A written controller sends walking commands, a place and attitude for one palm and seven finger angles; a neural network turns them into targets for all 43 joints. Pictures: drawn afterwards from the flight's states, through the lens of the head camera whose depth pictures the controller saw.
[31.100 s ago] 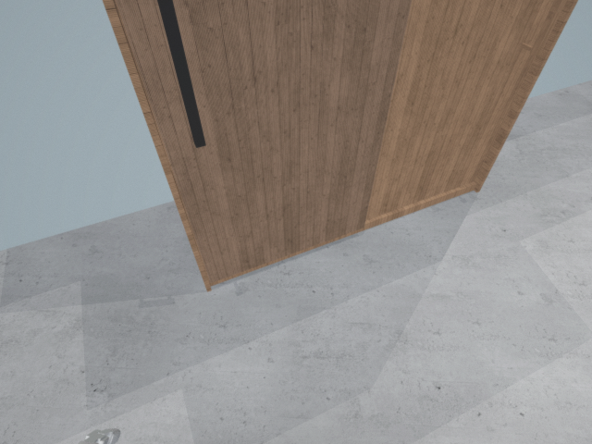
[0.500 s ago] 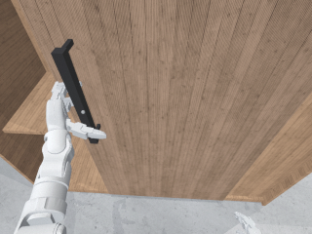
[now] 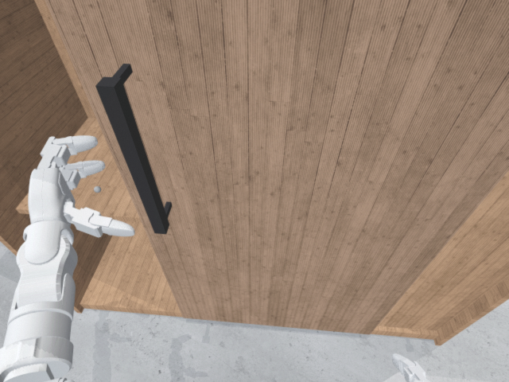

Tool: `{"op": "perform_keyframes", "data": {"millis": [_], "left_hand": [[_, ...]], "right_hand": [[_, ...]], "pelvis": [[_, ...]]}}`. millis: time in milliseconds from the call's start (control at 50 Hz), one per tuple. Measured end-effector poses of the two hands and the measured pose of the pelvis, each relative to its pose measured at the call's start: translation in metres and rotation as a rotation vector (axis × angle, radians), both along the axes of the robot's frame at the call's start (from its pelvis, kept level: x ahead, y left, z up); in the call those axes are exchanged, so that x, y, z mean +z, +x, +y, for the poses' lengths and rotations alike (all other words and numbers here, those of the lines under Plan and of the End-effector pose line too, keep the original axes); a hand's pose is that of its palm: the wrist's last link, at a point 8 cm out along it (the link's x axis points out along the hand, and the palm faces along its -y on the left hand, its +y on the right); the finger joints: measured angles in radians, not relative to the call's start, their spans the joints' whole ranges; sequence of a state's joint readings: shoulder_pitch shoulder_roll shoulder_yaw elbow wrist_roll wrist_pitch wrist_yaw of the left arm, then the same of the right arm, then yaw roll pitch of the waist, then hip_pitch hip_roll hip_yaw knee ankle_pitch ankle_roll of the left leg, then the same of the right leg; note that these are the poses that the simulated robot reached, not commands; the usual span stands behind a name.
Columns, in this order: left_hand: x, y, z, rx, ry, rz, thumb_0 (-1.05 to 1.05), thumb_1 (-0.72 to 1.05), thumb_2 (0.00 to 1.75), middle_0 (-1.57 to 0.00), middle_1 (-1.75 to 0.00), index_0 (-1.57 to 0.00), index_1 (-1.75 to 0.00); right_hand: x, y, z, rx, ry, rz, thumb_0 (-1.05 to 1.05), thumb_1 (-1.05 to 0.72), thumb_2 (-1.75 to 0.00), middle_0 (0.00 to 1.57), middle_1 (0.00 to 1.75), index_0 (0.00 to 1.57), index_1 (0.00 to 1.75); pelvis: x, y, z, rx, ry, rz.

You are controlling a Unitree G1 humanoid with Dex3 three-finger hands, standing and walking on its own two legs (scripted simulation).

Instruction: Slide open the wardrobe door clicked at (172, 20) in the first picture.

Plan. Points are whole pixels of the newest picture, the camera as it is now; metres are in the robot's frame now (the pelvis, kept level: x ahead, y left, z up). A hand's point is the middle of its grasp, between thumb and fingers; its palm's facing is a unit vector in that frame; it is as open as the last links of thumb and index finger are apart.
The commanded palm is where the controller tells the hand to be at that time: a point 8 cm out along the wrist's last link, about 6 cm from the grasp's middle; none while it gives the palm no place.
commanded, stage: slip the hand off the handle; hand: left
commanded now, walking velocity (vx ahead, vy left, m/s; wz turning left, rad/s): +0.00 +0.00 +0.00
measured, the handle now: (146, 162) +0.43 +0.22 +0.12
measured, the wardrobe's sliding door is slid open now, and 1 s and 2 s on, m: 0.42 0.42 0.42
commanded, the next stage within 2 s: draw the hand back to the body in 0.62 s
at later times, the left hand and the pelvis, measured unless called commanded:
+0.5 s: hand (64, 252) +0.24 +0.27 +0.13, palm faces +0.37 -0.92 -0.14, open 14.7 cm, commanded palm +0.20 +0.31 +0.13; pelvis -0.02 -0.01 +0.00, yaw +1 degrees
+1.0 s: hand (51, 265) +0.22 +0.26 +0.15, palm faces +0.03 -1.00 -0.07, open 14.7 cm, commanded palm +0.17 +0.31 +0.15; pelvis -0.01 -0.01 +0.00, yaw +1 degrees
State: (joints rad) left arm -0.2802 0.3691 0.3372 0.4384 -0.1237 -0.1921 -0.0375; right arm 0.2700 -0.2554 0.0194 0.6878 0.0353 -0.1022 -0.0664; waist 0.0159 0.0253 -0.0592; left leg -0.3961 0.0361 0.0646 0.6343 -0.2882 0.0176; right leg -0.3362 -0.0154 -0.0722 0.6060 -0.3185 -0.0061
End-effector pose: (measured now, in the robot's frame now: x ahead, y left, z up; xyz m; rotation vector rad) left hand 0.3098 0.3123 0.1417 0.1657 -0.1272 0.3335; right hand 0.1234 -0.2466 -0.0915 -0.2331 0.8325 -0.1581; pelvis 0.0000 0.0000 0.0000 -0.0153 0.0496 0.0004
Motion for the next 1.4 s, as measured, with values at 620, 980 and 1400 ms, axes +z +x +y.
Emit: {"op": "perform_keyframes", "data": {"millis": [620, 980, 1400], "left_hand": [[-0.004, -0.122, -0.005, 0.015, 0.013, -0.016, -0.01, -0.55, 0.20, -0.26, -1.16, -0.25, -1.15], [0.004, -0.116, 0.005, -0.303, -0.082, 0.061, -0.01, -0.55, 0.20, -0.26, -1.16, -0.25, -1.15], [0.022, -0.154, 0.002, 0.064, 0.111, 0.018, -0.01, -0.36, 0.29, -0.25, -1.04, -0.25, -1.04]], "right_hand": [[0.025, 0.042, 0.017, 0.115, 0.037, -0.252, 0.01, -0.90, -0.90, 0.20, 0.30, 0.20, 0.30], [0.034, 0.035, 0.010, 0.080, 0.014, -0.320, 0.01, -0.90, -0.90, 0.20, 0.30, 0.20, 0.30], [0.046, 0.052, 0.046, 0.179, 0.031, -0.322, 0.01, -0.90, -0.90, 0.20, 0.30, 0.20, 0.30]], "pelvis": [[-0.001, -0.018, -0.012, 0.021, 0.002, -0.060], [0.002, -0.012, -0.007, 0.021, -0.006, -0.095], [0.009, -0.013, 0.006, 0.021, -0.004, -0.131]]}}
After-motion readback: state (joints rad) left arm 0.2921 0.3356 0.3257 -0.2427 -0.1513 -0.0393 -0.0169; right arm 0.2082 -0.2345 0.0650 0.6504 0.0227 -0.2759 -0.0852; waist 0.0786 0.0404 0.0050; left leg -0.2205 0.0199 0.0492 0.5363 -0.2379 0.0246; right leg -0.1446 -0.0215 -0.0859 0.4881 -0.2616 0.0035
